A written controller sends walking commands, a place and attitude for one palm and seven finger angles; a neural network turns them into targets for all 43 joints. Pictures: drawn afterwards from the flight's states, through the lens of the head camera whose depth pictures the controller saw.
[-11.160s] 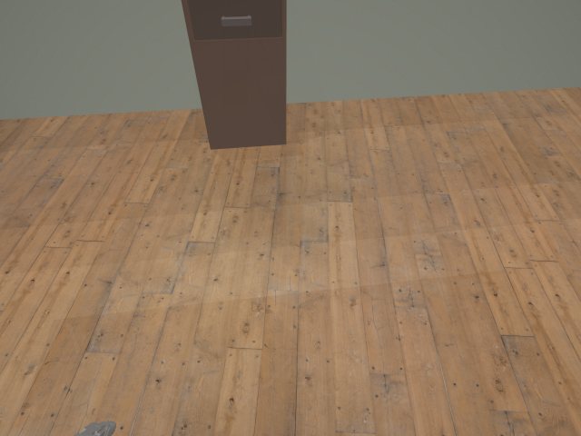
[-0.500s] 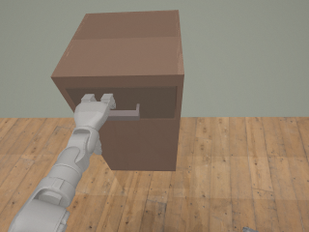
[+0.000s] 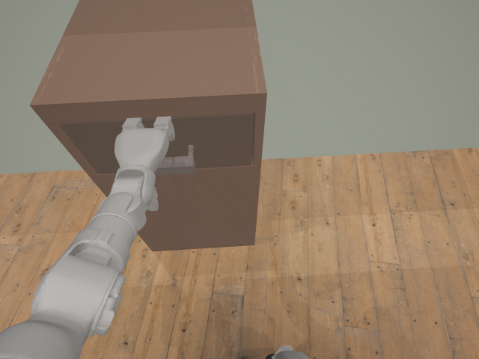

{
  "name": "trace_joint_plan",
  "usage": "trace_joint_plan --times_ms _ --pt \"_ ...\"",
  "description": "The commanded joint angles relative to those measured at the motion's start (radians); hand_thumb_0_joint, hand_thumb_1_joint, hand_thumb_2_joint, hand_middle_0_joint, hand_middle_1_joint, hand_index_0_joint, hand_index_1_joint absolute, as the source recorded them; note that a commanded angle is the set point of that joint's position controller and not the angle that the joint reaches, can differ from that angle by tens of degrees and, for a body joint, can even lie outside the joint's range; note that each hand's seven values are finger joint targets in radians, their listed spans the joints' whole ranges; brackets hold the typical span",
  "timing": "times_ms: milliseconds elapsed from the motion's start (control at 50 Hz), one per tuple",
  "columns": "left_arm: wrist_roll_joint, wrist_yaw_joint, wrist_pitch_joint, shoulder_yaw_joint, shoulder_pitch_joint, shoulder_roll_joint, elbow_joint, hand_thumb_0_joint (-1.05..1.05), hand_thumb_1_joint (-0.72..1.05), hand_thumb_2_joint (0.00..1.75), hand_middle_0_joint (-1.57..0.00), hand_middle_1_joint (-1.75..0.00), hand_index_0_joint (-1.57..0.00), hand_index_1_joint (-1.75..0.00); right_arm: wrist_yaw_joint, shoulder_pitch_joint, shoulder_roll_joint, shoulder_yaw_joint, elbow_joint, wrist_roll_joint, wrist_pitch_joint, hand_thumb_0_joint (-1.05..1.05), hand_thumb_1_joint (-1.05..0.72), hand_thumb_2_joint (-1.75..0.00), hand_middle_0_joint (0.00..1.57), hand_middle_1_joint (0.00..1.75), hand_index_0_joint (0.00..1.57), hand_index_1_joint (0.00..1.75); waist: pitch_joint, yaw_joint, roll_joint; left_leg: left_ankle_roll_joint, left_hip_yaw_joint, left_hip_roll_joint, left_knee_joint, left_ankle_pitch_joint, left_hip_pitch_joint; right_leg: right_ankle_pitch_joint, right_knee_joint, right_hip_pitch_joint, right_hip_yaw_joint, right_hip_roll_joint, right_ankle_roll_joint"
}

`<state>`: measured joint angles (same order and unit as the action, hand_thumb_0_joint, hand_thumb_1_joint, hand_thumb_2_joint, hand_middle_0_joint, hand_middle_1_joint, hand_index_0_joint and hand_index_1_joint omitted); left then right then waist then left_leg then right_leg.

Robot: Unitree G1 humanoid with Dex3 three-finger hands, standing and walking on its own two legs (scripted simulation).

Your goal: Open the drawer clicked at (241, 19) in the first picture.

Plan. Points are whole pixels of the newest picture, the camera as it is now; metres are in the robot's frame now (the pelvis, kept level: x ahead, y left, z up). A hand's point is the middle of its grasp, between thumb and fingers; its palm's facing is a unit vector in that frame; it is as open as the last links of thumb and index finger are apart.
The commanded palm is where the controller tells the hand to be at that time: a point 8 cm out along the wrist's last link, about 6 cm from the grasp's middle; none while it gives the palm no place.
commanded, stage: move the hooked fingers above the handle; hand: left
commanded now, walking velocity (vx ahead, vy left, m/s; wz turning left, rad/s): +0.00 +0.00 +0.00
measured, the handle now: (165, 158) +0.53 +0.14 -0.06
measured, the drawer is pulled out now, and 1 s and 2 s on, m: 0.00 0.00 0.00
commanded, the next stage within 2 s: lower the fingers behind the handle in 1.14 s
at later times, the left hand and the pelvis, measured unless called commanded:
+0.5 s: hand (151, 165) +0.47 +0.15 +0.00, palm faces -0.06 -0.02 -1.00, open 13.9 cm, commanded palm +0.46 +0.15 +0.06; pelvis +0.01 +0.01 +0.00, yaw +0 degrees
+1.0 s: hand (155, 165) +0.47 +0.15 +0.00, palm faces -0.06 -0.02 -1.00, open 13.8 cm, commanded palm +0.45 +0.15 +0.06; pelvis +0.01 +0.00 +0.00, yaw +0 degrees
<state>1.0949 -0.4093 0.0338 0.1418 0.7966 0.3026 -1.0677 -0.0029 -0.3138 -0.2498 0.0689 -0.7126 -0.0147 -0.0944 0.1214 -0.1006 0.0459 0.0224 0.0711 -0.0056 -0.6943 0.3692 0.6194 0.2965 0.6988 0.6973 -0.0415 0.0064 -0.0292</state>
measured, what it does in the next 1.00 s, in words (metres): stands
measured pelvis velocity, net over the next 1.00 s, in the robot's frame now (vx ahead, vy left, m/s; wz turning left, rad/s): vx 0.01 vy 0.00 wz -0.01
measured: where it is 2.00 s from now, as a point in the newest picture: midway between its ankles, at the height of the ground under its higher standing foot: outside the picture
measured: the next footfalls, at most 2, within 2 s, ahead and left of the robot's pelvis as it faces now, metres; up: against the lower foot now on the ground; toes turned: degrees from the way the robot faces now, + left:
none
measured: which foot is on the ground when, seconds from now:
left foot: down 0.00-1.00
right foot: down 0.00-1.00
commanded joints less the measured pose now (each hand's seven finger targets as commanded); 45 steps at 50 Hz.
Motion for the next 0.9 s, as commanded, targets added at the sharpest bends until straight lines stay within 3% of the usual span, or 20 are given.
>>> trace_joint_plan --times_ms 0,20,60,120,160,180,240,260,320,360,400,420,480,520,540,580,620,720,780,880 --pt "0.004 -0.053 0.011 -0.038 0.475 0.155 0.167 0.0 -0.5 0.3 -0.3 -1.2 -0.3 -1.2 -0.008 -0.103 -0.136 0.044 0.062 -0.012 0.025 0.0 -0.9 -0.9 0.2 0.3 0.2 0.3 0.435 -0.032 -0.047 0.019 -0.036 0.038 0.015 -0.381 -0.127 -0.366 -0.027 -0.264 0.032 -0.038 -0.007" --pt "-0.003 -0.054 0.011 -0.04 0.481 0.146 0.15 0.0 -0.5 0.3 -0.3 -1.2 -0.3 -1.2 -0.006 -0.107 -0.133 0.045 0.062 -0.012 0.026 0.0 -0.9 -0.9 0.2 0.3 0.2 0.3 0.43 -0.034 -0.051 0.02 -0.039 0.039 0.01 -0.386 -0.117 -0.368 -0.027 -0.26 0.029 -0.039 -0.009" --pt "0.004 -0.065 0.018 -0.067 0.506 0.195 0.128 0.0 -0.5 0.3 -0.3 -1.2 -0.3 -1.2 -0.006 -0.12 -0.143 0.042 0.053 -0.013 0.027 0.0 -0.9 -0.9 0.2 0.3 0.2 0.3 0.427 -0.041 -0.052 0.02 -0.042 0.037 0.005 -0.355 -0.088 -0.343 -0.016 -0.246 0.032 -0.038 -0.007" --pt "0.008 -0.077 0.022 -0.095 0.486 0.212 0.154 0.0 -0.5 0.3 -0.3 -1.2 -0.3 -1.2 -0.001 -0.121 -0.139 0.044 0.063 -0.02 0.022 0.0 -0.9 -0.9 0.2 0.3 0.2 0.3 0.499 -0.014 -0.017 0.017 -0.044 0.035 -0.006 -0.427 -0.121 -0.385 0.002 -0.268 0.028 -0.041 -0.012" --pt "0.006 -0.078 0.038 -0.082 0.46 0.194 0.137 0.0 -0.5 0.3 -0.3 -1.2 -0.3 -1.2 0.002 -0.124 -0.14 0.044 0.063 -0.019 0.016 0.0 -0.9 -0.9 0.2 0.3 0.2 0.3 0.477 -0.016 -0.029 0.016 -0.039 0.03 -0.003 -0.415 -0.111 -0.381 -0.004 -0.263 0.026 -0.042 -0.008" --pt "0.005 -0.079 0.046 -0.088 0.456 0.205 0.128 0.0 -0.5 0.3 -0.3 -1.2 -0.3 -1.2 0.002 -0.123 -0.141 0.042 0.062 -0.017 0.014 0.0 -0.9 -0.9 0.2 0.3 0.2 0.3 0.45 -0.016 -0.037 0.017 -0.036 0.03 0.004 -0.399 -0.099 -0.374 -0.01 -0.267 0.026 -0.042 -0.007" --pt "0.002 -0.073 0.059 -0.108 0.446 0.244 0.142 0.0 -0.5 0.3 -0.3 -1.2 -0.3 -1.2 -0.005 -0.115 -0.145 0.038 0.07 -0.012 0.004 0.0 -0.9 -0.9 0.2 0.3 0.2 0.3 0.465 -0.011 -0.063 0.021 -0.029 0.034 0.015 -0.384 -0.082 -0.389 -0.019 -0.314 0.035 -0.038 -0.004" --pt "0.0 -0.069 0.063 -0.108 0.42 0.24 0.141 0.0 -0.5 0.3 -0.3 -1.2 -0.3 -1.2 -0.006 -0.109 -0.144 0.038 0.073 -0.01 0.003 0.0 -0.9 -0.9 0.2 0.3 0.2 0.3 0.45 -0.003 -0.063 0.022 -0.023 0.035 0.021 -0.372 -0.077 -0.385 -0.026 -0.32 0.035 -0.038 -0.004" --pt "-0.005 -0.05 0.047 -0.065 0.443 0.188 0.164 0.0 -0.5 0.3 -0.3 -1.2 -0.3 -1.2 -0.012 -0.105 -0.139 0.039 0.078 -0.003 0.007 0.0 -0.9 -0.9 0.2 0.3 0.2 0.3 0.428 -0.019 -0.071 0.023 -0.032 0.03 0.029 -0.366 -0.105 -0.359 -0.04 -0.299 0.032 -0.039 -0.006" --pt "-0.008 -0.038 0.024 -0.017 0.459 0.129 0.189 0.0 -0.5 0.3 -0.3 -1.2 -0.3 -1.2 -0.011 -0.12 -0.137 0.046 0.07 -0.005 0.012 0.0 -0.9 -0.9 0.2 0.3 0.2 0.3 0.428 -0.03 -0.036 0.02 -0.045 0.022 0.026 -0.386 -0.16 -0.336 -0.041 -0.25 0.024 -0.04 -0.007" --pt "-0.014 -0.034 0.005 -0.022 0.455 0.132 0.183 0.0 -0.5 0.3 -0.3 -1.2 -0.3 -1.2 -0.01 -0.124 -0.139 0.045 0.068 -0.006 0.014 0.0 -0.9 -0.9 0.2 0.3 0.2 0.3 0.406 -0.033 -0.049 0.02 -0.052 0.021 0.026 -0.371 -0.166 -0.308 -0.045 -0.23 0.021 -0.043 -0.008" --pt "-0.014 -0.034 -0.008 0.007 0.496 0.102 0.208 0.0 -0.5 0.3 -0.3 -1.2 -0.3 -1.2 -0.011 -0.118 -0.136 0.046 0.066 -0.007 0.016 0.0 -0.9 -0.9 0.2 0.3 0.2 0.3 0.415 -0.049 -0.041 0.02 -0.056 0.022 0.017 -0.378 -0.178 -0.308 -0.042 -0.215 0.022 -0.042 -0.008" --pt "0.001 -0.06 -0.014 -0.013 0.51 0.121 0.185 0.0 -0.5 0.3 -0.3 -1.2 -0.3 -1.2 -0.007 -0.126 -0.136 0.044 0.054 -0.013 0.019 0.0 -0.9 -0.9 0.2 0.3 0.2 0.3 0.396 -0.046 -0.02 0.015 -0.065 0.023 0.009 -0.373 -0.168 -0.286 -0.028 -0.177 0.016 -0.043 -0.012" --pt "0.004 -0.081 -0.005 -0.019 0.535 0.118 0.19 0.0 -0.5 0.3 -0.3 -1.2 -0.3 -1.2 -0.002 -0.117 -0.133 0.043 0.054 -0.019 0.018 0.0 -0.9 -0.9 0.2 0.3 0.2 0.3 0.422 -0.046 0.002 0.014 -0.063 0.025 -0.003 -0.398 -0.174 -0.303 -0.017 -0.173 0.014 -0.044 -0.014" --pt "0.011 -0.093 0.005 -0.045 0.544 0.156 0.183 0.0 -0.5 0.3 -0.3 -1.2 -0.3 -1.2 -0.002 -0.123 -0.136 0.043 0.05 -0.02 0.015 0.0 -0.9 -0.9 0.2 0.3 0.2 0.3 0.441 -0.045 -0.002 0.012 -0.068 0.023 -0.007 -0.412 -0.175 -0.312 -0.007 -0.178 0.013 -0.043 -0.013" --pt "0.012 -0.102 0.037 -0.038 0.511 0.139 0.154 0.0 -0.5 0.3 -0.3 -1.2 -0.3 -1.2 0.003 -0.112 -0.133 0.039 0.058 -0.019 0.007 0.0 -0.9 -0.9 0.2 0.3 0.2 0.3 0.443 -0.034 0.011 0.008 -0.061 0.026 -0.01 -0.431 -0.163 -0.332 -0.001 -0.189 0.011 -0.044 -0.014" --pt "0.003 -0.097 0.069 -0.035 0.507 0.129 0.117 0.0 -0.5 0.3 -0.3 -1.2 -0.3 -1.2 0.004 -0.104 -0.133 0.037 0.059 -0.017 -0.001 0.0 -0.9 -0.9 0.2 0.3 0.2 0.3 0.433 -0.042 -0.034 0.012 -0.054 0.029 -0.009 -0.427 -0.141 -0.356 -0.008 -0.217 0.012 -0.045 -0.011" --pt "-0.005 -0.06 0.107 -0.049 0.478 0.17 0.104 0.0 -0.5 0.3 -0.3 -1.2 -0.3 -1.2 -0.013 -0.091 -0.139 0.028 0.08 -0.009 -0.016 0.0 -0.9 -0.9 0.2 0.3 0.2 0.3 0.442 -0.028 -0.072 0.019 -0.037 0.036 0.01 -0.404 -0.105 -0.396 -0.019 -0.296 0.026 -0.039 -0.006" --pt "-0.006 -0.036 0.097 -0.023 0.433 0.137 0.108 0.0 -0.5 0.3 -0.3 -1.2 -0.3 -1.2 -0.016 -0.091 -0.135 0.028 0.085 -0.006 -0.016 0.0 -0.9 -0.9 0.2 0.3 0.2 0.3 0.404 -0.026 -0.069 0.018 -0.034 0.03 0.018 -0.396 -0.116 -0.384 -0.03 -0.28 0.024 -0.038 -0.005" --pt "-0.005 -0.022 0.031 -0.055 0.388 0.169 0.174 0.0 -0.5 0.3 -0.3 -1.2 -0.3 -1.2 -0.024 -0.093 -0.128 0.031 0.099 -0.008 -0.007 0.0 -0.9 -0.9 0.2 0.3 0.2 0.3 0.429 -0.006 -0.072 0.021 -0.029 0.034 0.017 -0.385 -0.108 -0.405 -0.028 -0.322 0.036 -0.034 -0.004"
